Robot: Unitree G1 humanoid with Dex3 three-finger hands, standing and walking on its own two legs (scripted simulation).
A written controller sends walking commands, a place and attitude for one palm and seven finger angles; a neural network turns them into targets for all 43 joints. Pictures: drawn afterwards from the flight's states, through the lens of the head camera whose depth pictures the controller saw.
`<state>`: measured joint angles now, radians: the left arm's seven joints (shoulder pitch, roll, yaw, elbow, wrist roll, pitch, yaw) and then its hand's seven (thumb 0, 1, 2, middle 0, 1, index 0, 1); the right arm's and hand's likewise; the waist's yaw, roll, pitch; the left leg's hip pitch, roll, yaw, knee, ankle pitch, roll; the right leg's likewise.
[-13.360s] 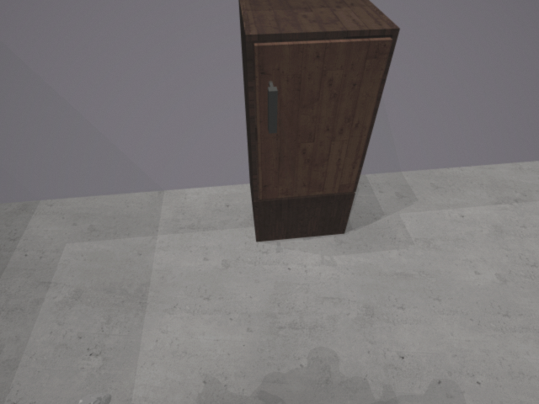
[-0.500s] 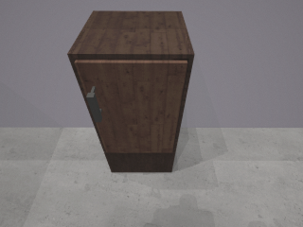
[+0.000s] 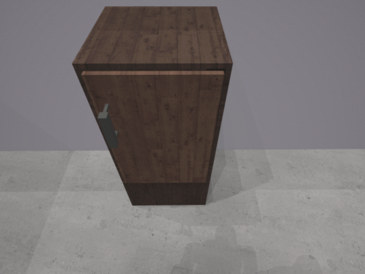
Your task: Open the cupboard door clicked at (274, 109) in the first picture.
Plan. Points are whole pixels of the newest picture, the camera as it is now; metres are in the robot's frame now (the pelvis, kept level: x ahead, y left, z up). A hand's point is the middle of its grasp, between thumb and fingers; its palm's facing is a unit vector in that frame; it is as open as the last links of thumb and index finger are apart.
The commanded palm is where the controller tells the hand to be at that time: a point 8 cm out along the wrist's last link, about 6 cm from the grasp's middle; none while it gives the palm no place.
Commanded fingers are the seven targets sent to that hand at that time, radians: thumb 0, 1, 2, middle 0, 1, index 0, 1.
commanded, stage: look again from close up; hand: left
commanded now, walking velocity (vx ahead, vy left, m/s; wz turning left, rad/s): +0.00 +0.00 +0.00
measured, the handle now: (110, 126) +0.53 +0.26 -0.04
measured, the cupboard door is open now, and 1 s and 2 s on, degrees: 0 0 0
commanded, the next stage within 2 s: come to a stop and stand still in 0.28 s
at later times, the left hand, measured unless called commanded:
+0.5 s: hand out of the picture +0.00 +0.16 -0.17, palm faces +0.02 -0.98 -0.21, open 7.4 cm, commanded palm none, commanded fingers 0.00 0.90 0.90 -0.20 -0.30 -0.20 -0.30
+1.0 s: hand out of the picture -0.07 +0.19 -0.17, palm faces +0.04 -0.98 -0.18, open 7.4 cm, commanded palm none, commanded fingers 0.00 0.90 0.90 -0.20 -0.30 -0.20 -0.30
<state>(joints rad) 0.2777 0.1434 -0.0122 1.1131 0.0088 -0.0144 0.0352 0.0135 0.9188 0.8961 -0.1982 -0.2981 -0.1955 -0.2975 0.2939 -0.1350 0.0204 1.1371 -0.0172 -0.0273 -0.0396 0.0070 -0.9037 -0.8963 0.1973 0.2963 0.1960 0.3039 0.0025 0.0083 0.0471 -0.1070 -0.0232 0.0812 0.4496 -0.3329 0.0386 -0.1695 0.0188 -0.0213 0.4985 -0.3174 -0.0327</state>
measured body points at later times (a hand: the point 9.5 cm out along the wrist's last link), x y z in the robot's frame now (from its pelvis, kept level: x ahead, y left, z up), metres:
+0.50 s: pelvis +0.00 -0.01 +0.00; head +0.03 -0.02 +0.45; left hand +0.00 +0.21 -0.16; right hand +0.01 -0.24 -0.16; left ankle -0.05 +0.09 -0.73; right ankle -0.03 -0.10 -0.74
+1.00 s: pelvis -0.05 +0.03 +0.00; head -0.06 +0.03 +0.45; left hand -0.08 +0.25 -0.16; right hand -0.05 -0.20 -0.16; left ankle -0.02 +0.09 -0.74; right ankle -0.03 -0.10 -0.74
